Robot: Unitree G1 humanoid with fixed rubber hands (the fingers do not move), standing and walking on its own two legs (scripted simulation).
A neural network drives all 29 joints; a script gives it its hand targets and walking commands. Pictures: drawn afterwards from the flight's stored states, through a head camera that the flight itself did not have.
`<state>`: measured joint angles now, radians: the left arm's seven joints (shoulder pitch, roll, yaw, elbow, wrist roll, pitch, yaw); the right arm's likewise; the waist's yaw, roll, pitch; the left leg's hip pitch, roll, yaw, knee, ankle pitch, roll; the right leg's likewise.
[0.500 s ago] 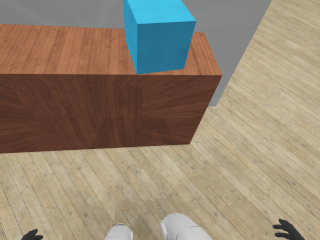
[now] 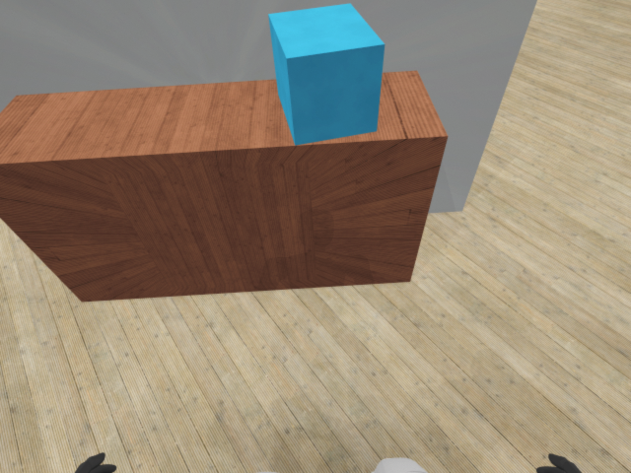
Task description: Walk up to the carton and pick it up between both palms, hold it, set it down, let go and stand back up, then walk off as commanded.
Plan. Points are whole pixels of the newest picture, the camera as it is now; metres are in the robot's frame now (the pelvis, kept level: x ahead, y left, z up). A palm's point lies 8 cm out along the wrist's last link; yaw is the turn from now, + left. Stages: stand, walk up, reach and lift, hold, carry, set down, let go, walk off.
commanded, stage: stand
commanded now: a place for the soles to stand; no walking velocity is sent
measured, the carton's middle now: (323, 73) +0.99 +0.00 +0.01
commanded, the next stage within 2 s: none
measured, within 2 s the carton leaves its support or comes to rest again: neither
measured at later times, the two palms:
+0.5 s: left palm out of the picture +0.08 +0.30 -0.08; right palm out of the picture +0.08 -0.31 -0.08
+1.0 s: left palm out of the picture +0.14 +0.31 -0.07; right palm (577, 447) +0.16 -0.30 -0.07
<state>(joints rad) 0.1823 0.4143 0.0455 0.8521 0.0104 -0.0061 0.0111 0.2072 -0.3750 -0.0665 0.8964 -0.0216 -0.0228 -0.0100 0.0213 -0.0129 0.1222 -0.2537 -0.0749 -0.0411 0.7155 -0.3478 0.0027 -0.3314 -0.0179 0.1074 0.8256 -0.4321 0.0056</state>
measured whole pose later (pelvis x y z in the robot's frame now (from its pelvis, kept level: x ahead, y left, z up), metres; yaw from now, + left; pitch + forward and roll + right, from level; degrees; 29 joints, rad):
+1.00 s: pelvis +0.03 +0.00 +0.03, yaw +2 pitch -3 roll +0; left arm 0.03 0.37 0.01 1.08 0.00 -0.02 0.01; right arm 0.00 -0.37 -0.03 1.11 0.00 -0.01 -0.01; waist 0.00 -0.01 0.07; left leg -0.11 -0.04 -0.11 0.41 -0.24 0.00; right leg -0.13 0.02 0.10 0.41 -0.23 0.02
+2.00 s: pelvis +0.03 +0.00 +0.04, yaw +3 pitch -4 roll +0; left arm 0.08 0.38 0.01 1.09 0.01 -0.01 0.00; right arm 0.08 -0.37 -0.02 1.10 -0.01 -0.01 0.00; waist 0.00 0.00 0.06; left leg -0.09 -0.04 -0.13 0.37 -0.21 -0.01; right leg -0.10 0.00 0.06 0.37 -0.21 0.01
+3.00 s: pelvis +0.04 -0.01 +0.04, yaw +4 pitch -4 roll +0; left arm 0.07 0.38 0.01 1.09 0.00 0.00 0.00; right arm 0.09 -0.37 -0.01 1.09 -0.01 -0.01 -0.01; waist 0.01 0.01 0.07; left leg -0.09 -0.03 -0.13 0.37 -0.22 -0.02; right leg -0.09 0.01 0.05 0.37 -0.22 0.01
